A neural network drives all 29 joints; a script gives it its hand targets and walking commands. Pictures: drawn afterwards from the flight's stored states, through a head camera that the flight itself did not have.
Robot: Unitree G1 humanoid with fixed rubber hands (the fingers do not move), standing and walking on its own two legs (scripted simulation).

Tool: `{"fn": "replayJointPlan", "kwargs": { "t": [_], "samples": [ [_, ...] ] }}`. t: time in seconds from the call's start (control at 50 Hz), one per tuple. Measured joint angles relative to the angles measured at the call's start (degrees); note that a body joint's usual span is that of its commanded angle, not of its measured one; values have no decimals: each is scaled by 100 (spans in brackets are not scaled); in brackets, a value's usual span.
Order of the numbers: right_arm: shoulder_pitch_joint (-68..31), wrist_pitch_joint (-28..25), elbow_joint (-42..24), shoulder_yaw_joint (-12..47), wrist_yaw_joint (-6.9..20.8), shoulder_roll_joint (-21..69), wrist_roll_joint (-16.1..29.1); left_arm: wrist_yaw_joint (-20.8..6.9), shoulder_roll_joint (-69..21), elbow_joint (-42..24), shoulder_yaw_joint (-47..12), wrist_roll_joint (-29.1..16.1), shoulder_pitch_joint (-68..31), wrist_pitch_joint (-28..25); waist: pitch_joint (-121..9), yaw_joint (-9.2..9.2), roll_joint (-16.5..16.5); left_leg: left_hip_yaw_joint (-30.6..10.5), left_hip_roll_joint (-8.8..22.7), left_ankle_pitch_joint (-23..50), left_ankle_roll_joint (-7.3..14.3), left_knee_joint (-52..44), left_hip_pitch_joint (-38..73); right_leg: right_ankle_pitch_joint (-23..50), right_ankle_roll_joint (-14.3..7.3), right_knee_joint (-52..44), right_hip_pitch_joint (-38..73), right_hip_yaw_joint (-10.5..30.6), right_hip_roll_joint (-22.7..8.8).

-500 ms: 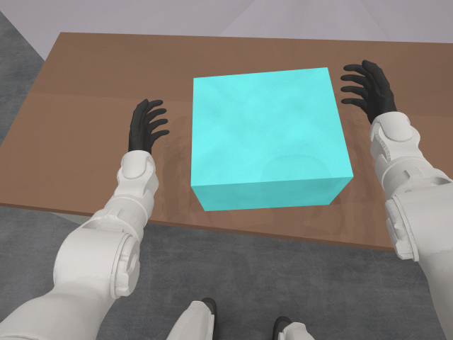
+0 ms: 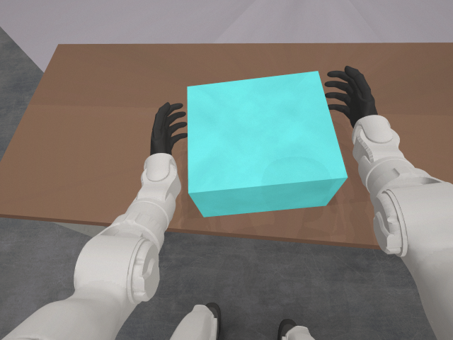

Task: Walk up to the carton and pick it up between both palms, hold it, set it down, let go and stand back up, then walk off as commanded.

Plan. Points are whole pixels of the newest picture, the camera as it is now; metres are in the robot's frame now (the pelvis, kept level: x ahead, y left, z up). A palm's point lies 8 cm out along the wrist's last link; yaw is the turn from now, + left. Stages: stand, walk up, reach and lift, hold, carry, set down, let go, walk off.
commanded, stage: reach and lift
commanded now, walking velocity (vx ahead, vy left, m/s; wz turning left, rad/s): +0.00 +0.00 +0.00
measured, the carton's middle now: (258, 147) +0.47 +0.04 -0.05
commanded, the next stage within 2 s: none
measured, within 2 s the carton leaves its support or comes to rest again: neither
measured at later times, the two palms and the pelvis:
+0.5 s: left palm (164, 155) +0.40 +0.20 +0.00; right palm (357, 119) +0.50 -0.13 +0.03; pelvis +0.00 +0.00 +0.01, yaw +1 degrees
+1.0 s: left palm (164, 155) +0.40 +0.20 +0.00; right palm (355, 122) +0.50 -0.13 +0.02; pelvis +0.03 -0.01 +0.03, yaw +1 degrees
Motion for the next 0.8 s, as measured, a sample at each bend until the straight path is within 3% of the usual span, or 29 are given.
{"fn": "replayJointPlan", "kwargs": {
  "t": [0.14, 0.38, 0.6, 0.8],
  "samples": [
    [-23, -128, 48, 46, -136, 60, -38, -42, 3, 126, 193, 64, -44, -134, 119, -28, 44, -56, 11, -5, -37, -7, 65, -27, -24, 1, 84, -55, 12],
    [92, -369, -73, -782, -298, 177, -746, -102, -65, -57, 679, 509, 61, -400, 302, -200, -32, -128, -23, 116, -47, -160, 156, 29, -58, -93, 183, -133, -13],
    [631, -482, -689, -2603, -293, 558, -2319, -167, -335, -509, 1582, 1385, 538, -507, 474, -366, -8, -71, -106, 181, -7, -570, 702, 72, -26, -466, 714, -111, -92],
    [989, -814, -880, -3251, -352, 808, -2946, -195, -526, -990, 1828, 1796, 992, -612, 732, -375, 54, -32, -45, 193, -47, -932, 1276, 161, -58, -959, 1333, -105, -30]
  ]
}}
